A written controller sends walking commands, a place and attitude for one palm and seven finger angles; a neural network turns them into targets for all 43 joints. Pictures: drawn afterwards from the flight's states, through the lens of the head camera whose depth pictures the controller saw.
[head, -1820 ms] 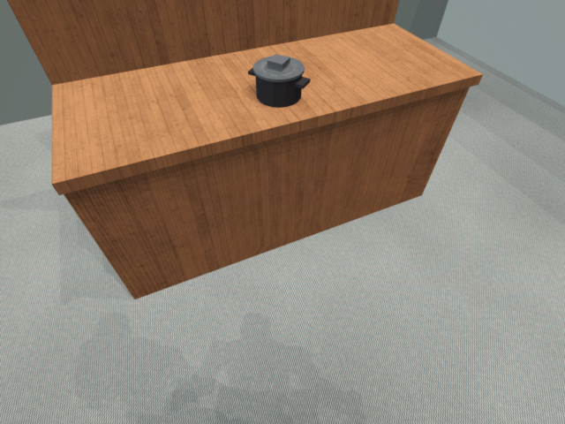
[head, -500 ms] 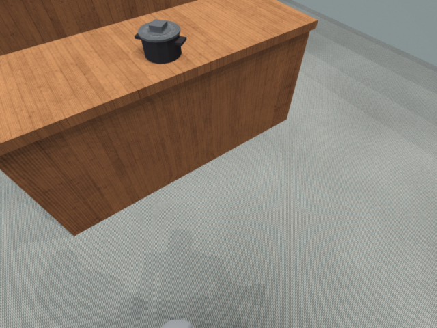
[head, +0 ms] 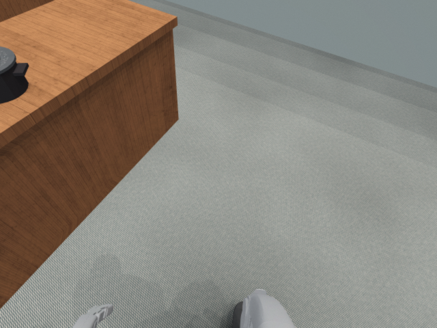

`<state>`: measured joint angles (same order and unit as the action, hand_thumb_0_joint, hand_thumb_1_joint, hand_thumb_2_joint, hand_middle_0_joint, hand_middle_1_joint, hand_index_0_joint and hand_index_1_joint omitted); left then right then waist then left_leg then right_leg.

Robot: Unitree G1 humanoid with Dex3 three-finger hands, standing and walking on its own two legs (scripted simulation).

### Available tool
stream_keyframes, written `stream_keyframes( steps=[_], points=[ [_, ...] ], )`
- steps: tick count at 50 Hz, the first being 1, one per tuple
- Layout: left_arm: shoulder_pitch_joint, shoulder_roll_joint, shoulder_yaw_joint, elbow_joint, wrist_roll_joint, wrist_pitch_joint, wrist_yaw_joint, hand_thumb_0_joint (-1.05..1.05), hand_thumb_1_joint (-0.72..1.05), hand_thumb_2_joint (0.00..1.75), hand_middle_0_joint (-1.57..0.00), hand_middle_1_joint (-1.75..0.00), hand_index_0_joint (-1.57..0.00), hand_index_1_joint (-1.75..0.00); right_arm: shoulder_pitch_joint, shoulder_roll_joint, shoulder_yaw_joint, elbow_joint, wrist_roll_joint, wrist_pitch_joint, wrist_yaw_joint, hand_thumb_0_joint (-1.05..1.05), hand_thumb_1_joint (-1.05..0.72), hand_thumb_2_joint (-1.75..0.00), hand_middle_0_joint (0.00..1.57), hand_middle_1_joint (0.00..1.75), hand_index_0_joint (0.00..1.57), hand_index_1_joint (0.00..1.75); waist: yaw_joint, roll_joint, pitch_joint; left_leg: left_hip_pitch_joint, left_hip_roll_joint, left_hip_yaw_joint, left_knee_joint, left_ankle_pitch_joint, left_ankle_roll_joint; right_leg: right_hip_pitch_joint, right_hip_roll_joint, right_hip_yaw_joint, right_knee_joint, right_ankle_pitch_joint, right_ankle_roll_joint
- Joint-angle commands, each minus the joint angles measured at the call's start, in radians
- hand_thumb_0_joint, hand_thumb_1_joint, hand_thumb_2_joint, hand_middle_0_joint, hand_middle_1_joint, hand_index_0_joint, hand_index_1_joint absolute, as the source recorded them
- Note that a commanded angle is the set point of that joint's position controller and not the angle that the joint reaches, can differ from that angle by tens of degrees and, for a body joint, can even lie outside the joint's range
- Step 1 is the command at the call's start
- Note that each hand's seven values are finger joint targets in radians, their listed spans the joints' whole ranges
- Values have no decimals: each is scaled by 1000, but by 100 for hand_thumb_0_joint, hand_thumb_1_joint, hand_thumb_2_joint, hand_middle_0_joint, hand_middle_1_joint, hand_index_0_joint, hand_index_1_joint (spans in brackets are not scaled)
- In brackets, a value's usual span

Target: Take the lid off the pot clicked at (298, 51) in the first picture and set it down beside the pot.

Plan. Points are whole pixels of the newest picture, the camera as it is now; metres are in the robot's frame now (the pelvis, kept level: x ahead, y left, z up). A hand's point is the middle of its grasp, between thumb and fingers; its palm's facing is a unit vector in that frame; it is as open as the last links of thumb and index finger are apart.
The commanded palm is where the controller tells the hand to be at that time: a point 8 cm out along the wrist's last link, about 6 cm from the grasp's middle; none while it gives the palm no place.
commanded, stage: walk to a spot facing it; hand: left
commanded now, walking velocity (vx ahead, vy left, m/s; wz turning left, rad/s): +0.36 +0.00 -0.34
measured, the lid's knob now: out of the picture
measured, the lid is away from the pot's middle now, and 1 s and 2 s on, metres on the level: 0.00 0.00 0.00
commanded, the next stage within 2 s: turn to face it in 0.92 s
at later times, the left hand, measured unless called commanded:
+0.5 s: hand (145, 266) +0.27 +0.17 -0.18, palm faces -0.06 -0.98 -0.18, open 7.3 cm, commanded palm none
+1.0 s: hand (204, 164) +0.58 +0.05 -0.19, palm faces -0.28 -0.94 -0.19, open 7.4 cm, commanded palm none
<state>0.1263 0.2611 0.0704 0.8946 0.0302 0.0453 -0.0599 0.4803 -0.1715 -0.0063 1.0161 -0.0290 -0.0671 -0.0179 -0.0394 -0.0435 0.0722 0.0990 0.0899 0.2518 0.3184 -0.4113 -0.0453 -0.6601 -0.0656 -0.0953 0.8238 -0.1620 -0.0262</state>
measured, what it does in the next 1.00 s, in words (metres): walks ahead, turning right: right foot, then left foot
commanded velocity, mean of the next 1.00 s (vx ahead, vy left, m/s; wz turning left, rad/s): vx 0.35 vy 0.00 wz -0.19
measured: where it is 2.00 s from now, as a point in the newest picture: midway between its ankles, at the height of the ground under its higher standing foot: (244, 233)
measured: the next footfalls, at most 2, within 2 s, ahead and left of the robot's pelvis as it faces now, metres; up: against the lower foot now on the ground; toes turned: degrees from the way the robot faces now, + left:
right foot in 0.08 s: +0.20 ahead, -0.12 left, +0.00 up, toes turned -9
left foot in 0.50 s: +0.31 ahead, +0.08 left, +0.00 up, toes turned +0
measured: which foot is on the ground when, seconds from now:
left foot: down 0.00-0.08, up 0.10-0.48, down 0.50-0.98, up 1.00-1.00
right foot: up 0.00-0.06, down 0.08-0.50, up 0.52-0.94, down 0.96-1.00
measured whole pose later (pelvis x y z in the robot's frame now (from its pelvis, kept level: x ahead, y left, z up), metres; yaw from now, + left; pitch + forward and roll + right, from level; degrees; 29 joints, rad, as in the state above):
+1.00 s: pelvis +0.44 -0.11 -0.02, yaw -17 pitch -1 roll +0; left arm 0.14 0.19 0.07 1.00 0.03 -0.06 -0.02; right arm 0.51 -0.10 -0.03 1.17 -0.01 -0.04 -0.01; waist -0.03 -0.01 0.09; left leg -0.04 0.16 0.19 0.85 -0.52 -0.04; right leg -0.47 -0.03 -0.17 0.67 -0.15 -0.10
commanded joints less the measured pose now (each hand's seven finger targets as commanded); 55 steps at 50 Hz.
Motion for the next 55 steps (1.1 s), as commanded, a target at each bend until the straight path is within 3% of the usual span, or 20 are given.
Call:
stream_keyframes(
  steps=[1, 2, 3, 4, 5, 7, 11, 18, 23, 24, 26, 29, 33, 42, 46, 47, 48, 49, 52, 55],
  points=[
    [-9, 26, -6, -76, -6, -59, 2, 0, 90, 90, -20, -30, -20, -30, 34, -203, -55, -21, 2, -19, -10, 0, -90, -90, 20, 30, 20, 30, 53, 202, -29, -43, 234, -25, 167, 1042, 134, 244, 82, -72, -161, -73, -67],
    [133, 58, 9, -31, -2, -73, 8, 0, 90, 90, -20, -30, -20, -30, 19, -211, -55, -25, 7, -15, -8, 0, -90, -90, 20, 30, 20, 30, 120, 163, -111, -121, 198, 0, 370, 994, 101, 475, 114, -91, -240, -23, -81],
    [293, 139, 32, 20, 2, -86, 20, 0, 90, 90, -20, -30, -20, -30, 32, -181, -46, -27, 21, -12, 4, 0, -90, -90, 20, 30, 20, 30, 187, 68, -235, -365, 161, 10, 662, 691, 62, 813, 9, 44, -255, 4, -130],
    [369, 251, 54, 30, -9, -95, 40, 0, 90, 90, -20, -30, -20, -30, 92, -87, -34, -57, 36, -13, 6, 0, -90, -90, 20, 30, 20, 30, 174, -129, -381, -672, -2, -42, 1067, -132, 19, 1016, -343, 592, -368, 24, -258],
    [373, 279, 61, 36, -31, -78, 48, 0, 90, 90, -20, -30, -20, -30, -38, -104, -43, -95, 30, -13, -3, 0, -90, -90, 20, 30, 20, 30, 188, -42, -305, -754, 10, -193, 1169, -172, 46, 892, -382, 673, -497, -1, -293],
    [182, 184, 34, -9, -25, -75, 56, 0, 90, 90, -20, -30, -20, -30, -71, -124, -51, -85, 16, -3, 1, 0, -90, -90, 20, 30, 20, 30, 100, -44, -151, -733, 84, -246, 1145, 10, 44, 558, -302, 554, -567, -300, -243],
    [71, 94, 12, -6, -6, -90, 69, 0, 90, 90, -20, -30, -20, -30, 23, -59, -46, -29, -3, 44, 6, 0, -90, -90, 20, 30, 20, 30, -12, -2, -78, -565, 96, -206, 869, 56, 17, 255, -180, 295, -603, -200, -182],
    [147, 87, 21, 35, -7, -94, 60, 0, 90, 90, -20, -30, -20, -30, -127, -33, -56, -79, 1, 29, 28, 0, -90, -90, 20, 30, 20, 30, 37, -58, -33, -516, 30, -157, 493, 113, 14, 290, -141, 313, -642, -331, -175],
    [172, 63, 20, 50, -15, -90, 56, 0, 90, 90, -20, -30, -20, -30, -112, -59, -60, -62, 3, -1, 23, 0, -90, -90, 20, 30, 20, 30, 13, -6, -1, -260, -15, -138, 201, 139, 28, 260, -82, 270, -512, -325, -127],
    [175, 37, 15, 44, -16, -92, 52, 0, 90, 90, -20, -30, -20, -30, -42, -97, -69, -43, 3, -7, 14, 0, -90, -90, 20, 30, 20, 30, -23, 115, -24, -118, 42, -232, 117, 51, 56, 169, -30, 230, -351, -263, -97],
    [98, -7, 4, -11, -11, -107, 45, 0, 90, 90, -20, -30, -20, -30, 125, -222, -93, -12, -15, -8, 5, 0, -90, -90, 20, 30, 20, 30, -88, 354, -20, -17, 397, -736, -158, -179, 240, -98, 90, 62, 201, -373, -26],
    [91, 12, 18, 27, 3, -97, 28, 0, 90, 90, -20, -30, -20, -30, -36, -109, -54, -31, 2, -26, -3, 0, -90, -90, 20, 30, 20, 30, 1, 99, 51, -169, 317, -529, -193, -42, 204, -120, -30, 134, 376, -141, -9],
    [150, -34, 9, 62, 3, -68, 23, 0, 90, 90, -20, -30, -20, -30, -43, -95, -50, -1, 14, -47, -9, 0, -90, -90, 20, 30, 20, 30, 38, 139, 2, -133, 224, -228, -158, 344, 180, -79, -49, 92, 303, -40, 32],
    [-41, -78, -9, 39, -3, -76, 17, 0, 90, 90, -20, -30, -20, -30, 66, -82, -51, 83, 3, -29, -10, 0, -90, -90, 20, 30, 20, 30, -14, 219, 71, -84, 204, -38, -102, 625, 143, 55, -1, -58, -137, 48, -1],
    [218, -20, 10, 124, 5, -99, 29, 0, 90, 90, -20, -30, -20, -30, 14, -122, -63, 88, 8, -18, -11, 0, -90, -90, 20, 30, 20, 30, 118, 177, -75, -91, 195, -3, 276, 942, 107, 440, 91, -109, -249, 9, -64],
    [368, 41, 30, 168, 9, -111, 38, 0, 90, 90, -20, -30, -20, -30, 6, -110, -60, 84, 19, -19, -2, 0, -90, -90, 20, 30, 20, 30, 185, 112, -173, -272, 164, 6, 515, 791, 77, 716, 35, -33, -253, 58, -93],
    [465, 160, 60, 184, 6, -119, 54, 0, 90, 90, -20, -30, -20, -30, 54, -29, -50, 58, 36, -24, 1, 0, -90, -90, 20, 30, 20, 30, 196, -140, -305, -572, 20, 0, 889, 86, 34, 961, -279, 419, -327, 143, -211],
    [471, 197, 62, 185, -22, -110, 60, 0, 90, 90, -20, -30, -20, -30, -2, -29, -49, 25, 40, -18, -8, 0, -90, -90, 20, 30, 20, 30, 179, -112, -295, -678, -27, -143, 1106, -188, 43, 920, -408, 623, -472, 245, -286],
    [208, 54, 20, 126, -15, -108, 75, 0, 90, 90, -20, -30, -20, -30, -93, -19, -53, 29, 14, 10, -5, 0, -90, -90, 20, 30, 20, 30, 77, -18, -63, -655, 92, -251, 1070, 33, 47, 453, -313, 355, -555, 47, -194],
    [130, 2, 1, 113, -3, -119, 86, 0, 90, 90, -20, -30, -20, -30, 6, 30, -44, 70, 10, 49, -4, 0, -90, -90, 20, 30, 20, 30, -7, -12, -74, -544, 85, -227, 869, 54, 25, 316, -257, 109, -565, 199, -137]
  ],
)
